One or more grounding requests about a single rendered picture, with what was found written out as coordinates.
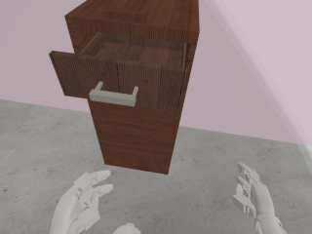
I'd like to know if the left robot hand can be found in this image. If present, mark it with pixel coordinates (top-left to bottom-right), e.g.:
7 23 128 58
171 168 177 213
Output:
48 170 113 234

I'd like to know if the robot right forearm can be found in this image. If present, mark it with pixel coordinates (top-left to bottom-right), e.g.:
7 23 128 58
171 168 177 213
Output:
253 214 287 234

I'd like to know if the cabinet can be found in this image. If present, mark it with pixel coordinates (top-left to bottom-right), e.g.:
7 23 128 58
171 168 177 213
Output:
64 0 200 175

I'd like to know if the right robot hand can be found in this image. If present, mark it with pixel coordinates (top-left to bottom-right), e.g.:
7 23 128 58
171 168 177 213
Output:
233 161 275 220

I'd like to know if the handle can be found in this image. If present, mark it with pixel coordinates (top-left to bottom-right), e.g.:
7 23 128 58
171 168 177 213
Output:
89 81 138 107
101 8 148 24

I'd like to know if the drawer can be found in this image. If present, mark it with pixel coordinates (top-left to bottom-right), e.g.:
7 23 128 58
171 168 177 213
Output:
49 32 188 112

